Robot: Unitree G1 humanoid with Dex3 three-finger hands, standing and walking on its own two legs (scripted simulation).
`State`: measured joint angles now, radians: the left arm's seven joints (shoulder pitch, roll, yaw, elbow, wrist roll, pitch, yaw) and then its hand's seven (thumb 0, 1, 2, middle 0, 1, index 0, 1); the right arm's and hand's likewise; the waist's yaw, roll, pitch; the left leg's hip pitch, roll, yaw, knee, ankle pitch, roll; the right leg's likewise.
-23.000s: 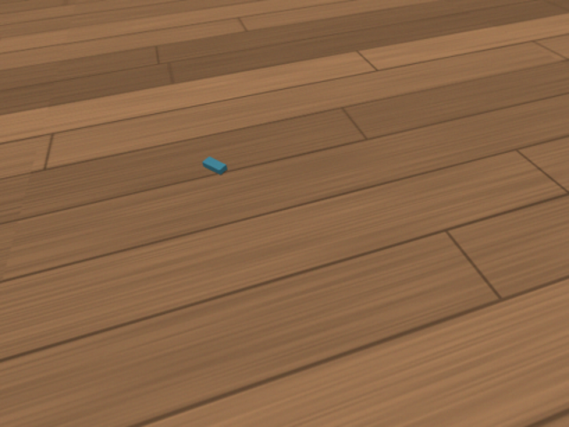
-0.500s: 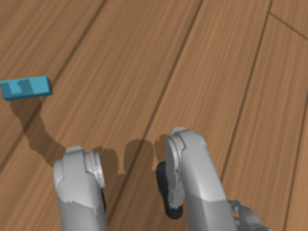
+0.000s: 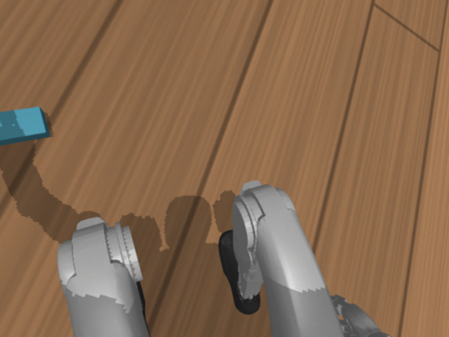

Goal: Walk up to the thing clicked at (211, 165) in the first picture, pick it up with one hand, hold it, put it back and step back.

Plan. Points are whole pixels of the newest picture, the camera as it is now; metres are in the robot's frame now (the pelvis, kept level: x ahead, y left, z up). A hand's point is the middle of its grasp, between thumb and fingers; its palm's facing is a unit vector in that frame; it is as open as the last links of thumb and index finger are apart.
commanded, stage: rise first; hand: left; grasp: from above
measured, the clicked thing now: (9, 127) +0.51 +0.35 -0.31
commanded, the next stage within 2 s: none
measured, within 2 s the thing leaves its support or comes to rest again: neither
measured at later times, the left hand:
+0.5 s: hand out of the picture +0.46 +0.38 -0.19, palm faces -0.45 -0.12 -0.88, open 14.1 cm
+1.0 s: hand out of the picture +0.46 +0.38 -0.19, palm faces -0.44 -0.11 -0.89, open 14.2 cm
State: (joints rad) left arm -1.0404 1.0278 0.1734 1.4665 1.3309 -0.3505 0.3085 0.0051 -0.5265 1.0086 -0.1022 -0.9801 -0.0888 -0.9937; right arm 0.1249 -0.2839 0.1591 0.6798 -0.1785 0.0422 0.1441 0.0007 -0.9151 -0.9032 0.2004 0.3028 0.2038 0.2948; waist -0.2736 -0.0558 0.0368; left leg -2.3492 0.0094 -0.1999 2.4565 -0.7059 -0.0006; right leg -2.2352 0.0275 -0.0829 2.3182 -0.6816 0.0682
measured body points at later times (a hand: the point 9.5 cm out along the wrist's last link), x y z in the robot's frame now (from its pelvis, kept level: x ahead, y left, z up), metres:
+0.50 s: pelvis +0.00 +0.00 +0.00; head +0.26 +0.12 +0.34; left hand +0.48 +0.38 -0.14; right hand +0.06 -0.27 -0.08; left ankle +0.06 +0.13 -0.29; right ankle +0.11 -0.14 -0.29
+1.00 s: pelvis +0.00 +0.00 -0.01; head +0.26 +0.12 +0.34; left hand +0.48 +0.38 -0.14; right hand +0.05 -0.27 -0.08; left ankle +0.06 +0.13 -0.29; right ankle +0.11 -0.14 -0.29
